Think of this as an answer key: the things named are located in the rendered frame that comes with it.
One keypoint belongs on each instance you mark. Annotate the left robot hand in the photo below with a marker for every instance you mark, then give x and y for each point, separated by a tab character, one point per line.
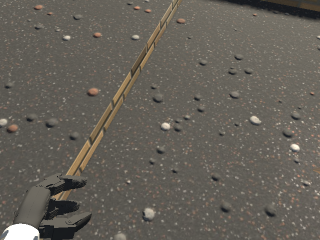
38	210

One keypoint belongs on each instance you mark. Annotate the robot left forearm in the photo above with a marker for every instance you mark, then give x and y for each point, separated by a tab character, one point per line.
20	232

